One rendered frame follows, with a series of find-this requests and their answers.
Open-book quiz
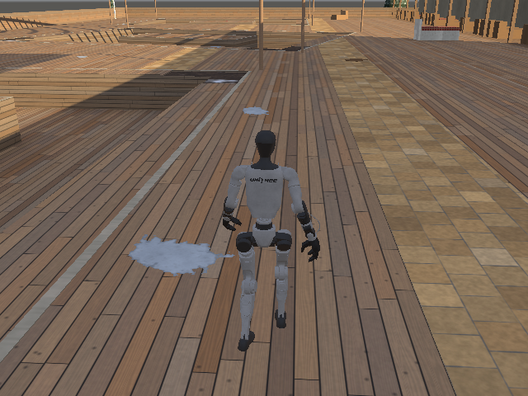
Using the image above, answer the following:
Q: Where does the right robot shin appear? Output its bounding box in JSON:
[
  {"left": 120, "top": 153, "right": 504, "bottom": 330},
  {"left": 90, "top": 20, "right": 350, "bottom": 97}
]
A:
[{"left": 276, "top": 266, "right": 288, "bottom": 318}]

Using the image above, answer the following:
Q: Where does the robot torso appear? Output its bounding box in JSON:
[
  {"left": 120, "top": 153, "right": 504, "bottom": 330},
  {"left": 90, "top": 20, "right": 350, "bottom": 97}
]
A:
[{"left": 245, "top": 163, "right": 284, "bottom": 248}]

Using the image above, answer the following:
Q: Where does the robot right upper arm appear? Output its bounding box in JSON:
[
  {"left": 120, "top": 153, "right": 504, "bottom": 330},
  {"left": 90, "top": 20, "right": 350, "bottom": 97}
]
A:
[{"left": 282, "top": 167, "right": 304, "bottom": 214}]

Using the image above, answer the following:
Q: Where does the robot left upper arm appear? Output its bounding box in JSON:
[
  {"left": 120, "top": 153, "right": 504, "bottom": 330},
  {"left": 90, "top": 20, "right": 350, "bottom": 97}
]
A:
[{"left": 225, "top": 165, "right": 248, "bottom": 209}]

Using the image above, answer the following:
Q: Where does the robot left forearm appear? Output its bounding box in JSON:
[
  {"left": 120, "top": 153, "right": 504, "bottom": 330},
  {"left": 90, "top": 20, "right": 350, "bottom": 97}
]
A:
[{"left": 223, "top": 197, "right": 234, "bottom": 221}]

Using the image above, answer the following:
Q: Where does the robot right forearm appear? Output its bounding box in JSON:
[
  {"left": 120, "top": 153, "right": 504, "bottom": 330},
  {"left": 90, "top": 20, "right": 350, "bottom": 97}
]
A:
[{"left": 297, "top": 200, "right": 317, "bottom": 241}]

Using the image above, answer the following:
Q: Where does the robot right hand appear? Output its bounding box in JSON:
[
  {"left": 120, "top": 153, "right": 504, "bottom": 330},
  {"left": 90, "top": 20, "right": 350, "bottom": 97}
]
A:
[{"left": 301, "top": 238, "right": 320, "bottom": 262}]

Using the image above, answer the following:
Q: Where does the robot left hand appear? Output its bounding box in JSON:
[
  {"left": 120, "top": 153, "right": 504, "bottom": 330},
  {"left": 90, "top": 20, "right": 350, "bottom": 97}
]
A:
[{"left": 223, "top": 217, "right": 242, "bottom": 231}]

